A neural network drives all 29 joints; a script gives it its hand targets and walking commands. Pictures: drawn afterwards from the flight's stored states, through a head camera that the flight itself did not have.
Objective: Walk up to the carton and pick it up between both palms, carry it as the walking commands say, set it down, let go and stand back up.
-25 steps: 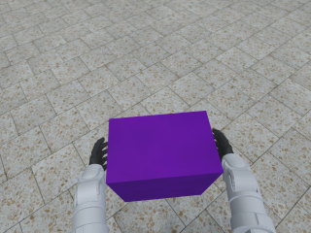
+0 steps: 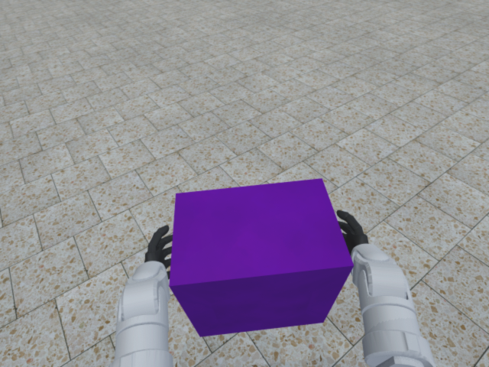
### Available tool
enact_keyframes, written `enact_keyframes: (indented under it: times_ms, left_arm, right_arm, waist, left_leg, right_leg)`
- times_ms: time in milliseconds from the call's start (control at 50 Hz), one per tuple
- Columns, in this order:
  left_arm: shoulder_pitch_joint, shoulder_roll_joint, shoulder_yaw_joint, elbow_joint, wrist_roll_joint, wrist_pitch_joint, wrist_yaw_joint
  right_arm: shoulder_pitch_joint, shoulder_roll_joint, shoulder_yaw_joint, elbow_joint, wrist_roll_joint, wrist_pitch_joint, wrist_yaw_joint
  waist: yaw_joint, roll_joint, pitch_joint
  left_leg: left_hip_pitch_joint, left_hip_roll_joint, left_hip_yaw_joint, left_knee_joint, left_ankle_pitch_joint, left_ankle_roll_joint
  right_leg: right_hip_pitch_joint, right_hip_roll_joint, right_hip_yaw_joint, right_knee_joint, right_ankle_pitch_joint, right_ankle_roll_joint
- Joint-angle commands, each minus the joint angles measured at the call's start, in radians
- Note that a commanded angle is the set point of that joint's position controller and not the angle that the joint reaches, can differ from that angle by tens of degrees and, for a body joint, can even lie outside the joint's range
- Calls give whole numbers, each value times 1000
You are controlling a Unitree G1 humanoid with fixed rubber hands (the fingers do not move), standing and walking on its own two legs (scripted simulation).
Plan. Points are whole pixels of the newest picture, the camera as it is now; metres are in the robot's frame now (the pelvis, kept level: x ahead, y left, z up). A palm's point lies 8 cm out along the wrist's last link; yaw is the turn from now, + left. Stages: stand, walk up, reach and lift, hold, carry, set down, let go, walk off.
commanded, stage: reach and lift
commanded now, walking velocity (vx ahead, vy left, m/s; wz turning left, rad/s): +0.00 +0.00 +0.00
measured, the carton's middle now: (256, 263) +0.33 +0.01 -0.02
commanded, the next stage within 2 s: hold in 1.22 s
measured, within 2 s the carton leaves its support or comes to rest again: neither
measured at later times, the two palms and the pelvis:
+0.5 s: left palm (152, 262) +0.29 +0.19 +0.05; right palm (361, 251) +0.31 -0.16 +0.05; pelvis +0.02 +0.00 +0.01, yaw +0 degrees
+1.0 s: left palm (158, 262) +0.29 +0.18 +0.04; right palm (365, 255) +0.30 -0.17 +0.04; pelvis +0.02 +0.00 +0.01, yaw +0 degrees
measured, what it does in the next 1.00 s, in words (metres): stands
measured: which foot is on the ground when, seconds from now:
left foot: down 0.00-1.00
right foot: down 0.00-1.00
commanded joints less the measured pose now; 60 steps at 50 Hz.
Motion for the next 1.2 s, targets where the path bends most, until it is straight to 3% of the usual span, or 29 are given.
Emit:
enact_keyframes:
  times_ms: [0,60,100,120,140,160,240,260,280,460,480,540,560,580,600,680,700,720,780,840,860,880,940,1000,1020,1060,1120,1160,1180]
  left_arm:
    - [-616,-846,-737,-139,-297,33,-286]
    - [-542,-821,-751,-197,-290,66,-275]
    - [-444,-791,-695,-157,-253,93,-264]
    - [-502,-796,-713,-173,-274,103,-268]
    - [-415,-772,-652,-111,-224,117,-269]
    - [-470,-813,-719,-186,-262,115,-270]
    - [-404,-809,-736,-253,-267,110,-254]
    - [-464,-805,-737,-263,-291,102,-256]
    - [-459,-805,-768,-307,-290,97,-253]
    - [-432,-789,-737,-274,-255,111,-238]
    - [-416,-759,-710,-241,-230,109,-242]
    - [-494,-786,-712,-220,-226,93,-239]
    - [-531,-768,-684,-223,-223,85,-242]
    - [-539,-762,-667,-207,-209,77,-246]
    - [-534,-795,-709,-203,-237,75,-250]
    - [-560,-805,-716,-210,-246,66,-251]
    - [-555,-781,-716,-238,-239,52,-252]
    - [-603,-810,-743,-243,-263,60,-252]
    - [-509,-816,-730,-202,-249,75,-248]
    - [-476,-821,-764,-265,-270,69,-249]
    - [-417,-815,-777,-286,-272,71,-249]
    - [-434,-822,-780,-305,-275,68,-245]
    - [-380,-830,-814,-331,-310,82,-240]
    - [-279,-799,-782,-326,-277,87,-241]
    - [-319,-796,-805,-352,-272,89,-243]
    - [-282,-781,-778,-328,-270,94,-238]
    - [-310,-766,-803,-392,-278,81,-240]
    - [-340,-789,-814,-378,-300,86,-230]
    - [-350,-758,-803,-387,-283,80,-240]
  right_arm:
    - [-534,941,678,-153,276,23,228]
    - [-418,932,677,-175,269,57,206]
    - [-379,914,661,-175,248,78,192]
    - [-315,908,629,-116,239,93,190]
    - [-348,866,617,-144,228,97,192]
    - [-332,873,632,-191,236,87,188]
    - [-325,895,682,-286,277,80,185]
    - [-381,875,684,-301,282,80,186]
    - [-354,874,701,-328,286,72,182]
    - [-307,798,646,-318,230,89,169]
    - [-359,793,647,-330,238,85,170]
    - [-388,806,628,-292,232,75,182]
    - [-413,815,604,-263,214,76,184]
    - [-450,815,605,-272,224,65,186]
    - [-460,833,639,-298,241,60,188]
    - [-423,867,630,-239,244,63,196]
    - [-438,862,632,-271,244,52,199]
    - [-401,868,632,-233,234,62,198]
    - [-441,838,646,-279,256,58,197]
    - [-354,856,658,-288,260,65,197]
    - [-319,868,685,-322,284,64,197]
    - [-390,831,697,-393,276,53,197]
    - [-237,859,727,-355,289,75,183]
    - [-242,823,737,-409,287,77,170]
    - [-233,830,729,-426,277,72,170]
    - [-212,804,735,-409,274,84,160]
    - [-236,799,757,-484,287,68,161]
    - [-238,799,732,-440,277,76,166]
    - [-246,794,732,-446,273,73,165]
  waist:
    - [8,-41,-292]
    - [8,15,-295]
    - [28,-18,-204]
    - [-27,5,-141]
    - [5,5,-100]
    - [-42,10,-154]
    - [-2,28,-199]
    - [-19,-26,-209]
    - [-13,33,-223]
    - [-58,-6,-156]
    - [-26,13,-100]
    - [-50,17,-108]
    - [-32,-25,-110]
    - [-16,7,-96]
    - [-28,-36,-124]
    - [-40,4,-88]
    - [-19,-14,-115]
    - [-46,11,-119]
    - [-38,46,-95]
    - [-38,-10,-184]
    - [-32,43,-179]
    - [-33,-10,-249]
    - [-43,28,-231]
    - [-38,-36,-213]
    - [-48,18,-245]
    - [-53,-23,-174]
    - [-32,51,-201]
    - [-50,-9,-176]
    - [-55,24,-178]
  left_leg:
    - [220,-114,0,-128,272,-7]
    - [248,-123,-6,-149,373,-10]
    - [235,-120,-17,-175,362,-11]
    - [225,-121,-7,-190,296,-16]
    - [229,-119,-6,-205,282,-12]
    - [255,-120,-20,-199,319,-17]
    - [311,-111,-34,-197,472,-23]
    - [309,-111,-40,-196,441,-19]
    - [325,-119,-28,-196,476,-23]
    - [290,-126,-30,-212,292,-21]
    - [233,-126,-26,-219,247,-16]
    - [235,-123,-27,-210,156,-5]
    - [222,-126,-9,-201,100,-6]
    - [182,-119,-15,-205,78,2]
    - [214,-119,-13,-196,93,1]
    - [217,-117,0,-200,58,3]
    - [204,-110,-8,-206,63,-1]
    - [245,-111,-1,-207,80,-5]
    - [243,-111,-12,-206,139,-6]
    - [294,-113,-19,-195,276,-5]
    - [286,-110,-18,-193,322,-8]
    - [309,-120,-22,-186,318,-14]
    - [349,-115,-17,-192,446,-13]
    - [329,-111,-37,-195,465,-4]
    - [343,-120,-34,-189,456,-16]
    - [319,-114,-36,-202,410,-6]
    - [314,-129,-17,-200,409,-7]
    - [306,-115,-38,-204,335,-10]
    - [301,-124,-23,-201,310,-9]
  right_leg:
    - [380,107,-115,-108,191,-26]
    - [450,110,-103,-120,320,-28]
    - [454,111,-96,-149,326,-28]
    - [461,104,-91,-162,296,-39]
    - [440,107,-104,-175,249,-32]
    - [473,110,-90,-176,285,-39]
    - [507,109,-79,-174,413,-29]
    - [493,110,-79,-171,420,-28]
    - [510,110,-84,-167,438,-26]
    - [451,105,-89,-188,302,-32]
    - [471,97,-83,-190,267,-32]
    - [424,92,-96,-172,175,-32]
    - [425,95,-90,-178,117,-35]
    - [429,90,-82,-170,102,-36]
    - [438,96,-94,-169,94,-27]
    - [411,89,-89,-179,51,-33]
    - [433,99,-94,-172,74,-32]
    - [408,99,-95,-175,82,-34]
    - [424,93,-95,-175,148,-37]
    - [459,109,-100,-173,246,-25]
    - [474,108,-93,-164,288,-31]
    - [487,114,-98,-167,287,-26]
    - [480,110,-89,-173,414,-25]
    - [487,116,-93,-174,433,-13]
    - [506,109,-80,-179,436,-18]
    - [482,105,-79,-182,416,-16]
    - [499,106,-74,-173,415,-24]
    - [478,114,-81,-180,326,-28]
    - [462,109,-83,-181,310,-28]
